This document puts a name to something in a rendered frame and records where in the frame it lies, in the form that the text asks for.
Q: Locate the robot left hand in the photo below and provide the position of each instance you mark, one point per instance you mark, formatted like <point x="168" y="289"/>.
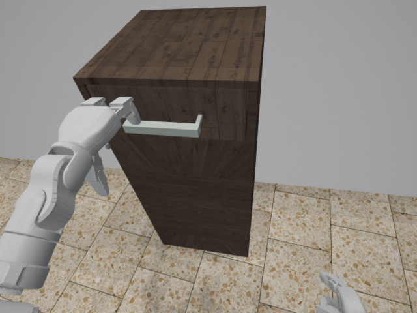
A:
<point x="91" y="126"/>

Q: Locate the left robot upper arm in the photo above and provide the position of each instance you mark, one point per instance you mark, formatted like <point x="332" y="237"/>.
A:
<point x="17" y="307"/>

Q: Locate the cabinet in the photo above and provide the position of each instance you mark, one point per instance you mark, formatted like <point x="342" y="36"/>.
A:
<point x="198" y="193"/>

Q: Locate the robot right hand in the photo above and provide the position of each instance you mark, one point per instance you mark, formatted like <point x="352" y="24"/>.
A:
<point x="347" y="301"/>

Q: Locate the drawer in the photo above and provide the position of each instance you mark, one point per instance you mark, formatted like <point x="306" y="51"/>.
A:
<point x="224" y="110"/>

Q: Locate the handle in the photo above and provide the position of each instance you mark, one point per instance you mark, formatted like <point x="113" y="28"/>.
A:
<point x="165" y="128"/>

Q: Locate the robot left forearm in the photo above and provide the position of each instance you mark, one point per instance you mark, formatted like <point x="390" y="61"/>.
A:
<point x="40" y="215"/>

